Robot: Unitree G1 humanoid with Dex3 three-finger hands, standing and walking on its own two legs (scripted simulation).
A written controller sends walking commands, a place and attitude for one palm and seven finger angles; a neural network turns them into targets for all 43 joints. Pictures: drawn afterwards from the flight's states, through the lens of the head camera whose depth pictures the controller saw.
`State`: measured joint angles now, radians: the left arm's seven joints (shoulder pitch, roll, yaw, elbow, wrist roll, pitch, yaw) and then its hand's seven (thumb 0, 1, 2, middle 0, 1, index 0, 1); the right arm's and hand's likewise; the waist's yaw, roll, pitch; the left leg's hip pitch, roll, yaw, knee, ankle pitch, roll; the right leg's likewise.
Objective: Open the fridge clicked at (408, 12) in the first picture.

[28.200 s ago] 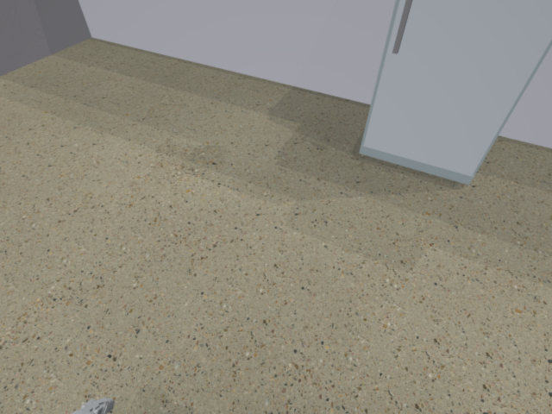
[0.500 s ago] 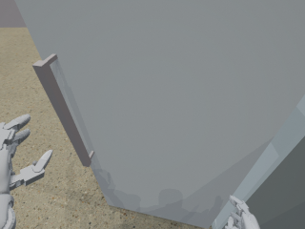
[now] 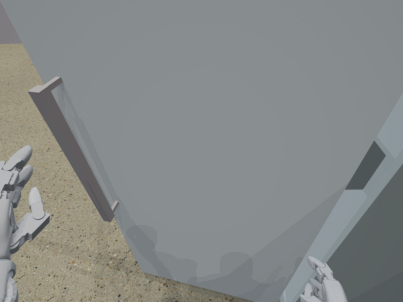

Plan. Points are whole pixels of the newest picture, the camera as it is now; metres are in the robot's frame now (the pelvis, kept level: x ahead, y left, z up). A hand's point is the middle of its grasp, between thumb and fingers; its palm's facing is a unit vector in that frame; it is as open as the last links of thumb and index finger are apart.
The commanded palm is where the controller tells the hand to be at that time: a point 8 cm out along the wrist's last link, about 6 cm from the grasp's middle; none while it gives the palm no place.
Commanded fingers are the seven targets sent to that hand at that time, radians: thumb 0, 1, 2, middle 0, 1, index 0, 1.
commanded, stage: step back with the hand held close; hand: left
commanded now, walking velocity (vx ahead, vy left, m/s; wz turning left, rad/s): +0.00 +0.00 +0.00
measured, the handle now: (87, 163) +0.36 +0.32 +0.08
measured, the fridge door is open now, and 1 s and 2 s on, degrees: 77 77 77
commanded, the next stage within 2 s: stop stepping back and stand still in 1.32 s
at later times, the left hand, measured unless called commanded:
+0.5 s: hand (15, 228) +0.16 +0.30 +0.16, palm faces +0.36 -0.79 -0.50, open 7.4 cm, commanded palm +0.10 +0.34 +0.18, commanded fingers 0.00 0.90 0.90 -0.20 -0.30 -0.20 -0.30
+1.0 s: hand out of the picture +0.08 +0.32 +0.18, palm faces +0.46 -0.77 -0.45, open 7.4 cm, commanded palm +0.01 +0.36 +0.18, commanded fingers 0.00 0.90 0.90 -0.20 -0.30 -0.20 -0.30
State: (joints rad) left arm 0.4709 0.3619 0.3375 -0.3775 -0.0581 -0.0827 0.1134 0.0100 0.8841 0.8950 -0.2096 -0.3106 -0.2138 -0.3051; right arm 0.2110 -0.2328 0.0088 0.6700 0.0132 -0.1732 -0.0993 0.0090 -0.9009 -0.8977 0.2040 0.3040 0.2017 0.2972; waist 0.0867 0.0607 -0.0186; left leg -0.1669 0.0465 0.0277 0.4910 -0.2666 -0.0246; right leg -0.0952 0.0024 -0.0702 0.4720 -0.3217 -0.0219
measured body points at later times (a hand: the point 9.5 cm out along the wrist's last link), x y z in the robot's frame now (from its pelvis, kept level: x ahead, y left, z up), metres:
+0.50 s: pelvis -0.05 +0.04 +0.00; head -0.02 +0.07 +0.44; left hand +0.13 +0.34 +0.19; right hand +0.12 -0.20 -0.07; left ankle +0.00 +0.14 -0.74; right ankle -0.04 -0.10 -0.74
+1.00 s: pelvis -0.12 +0.05 -0.01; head -0.10 +0.09 +0.43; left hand +0.05 +0.36 +0.20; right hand +0.05 -0.18 -0.08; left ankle +0.00 +0.14 -0.74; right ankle -0.13 -0.09 -0.71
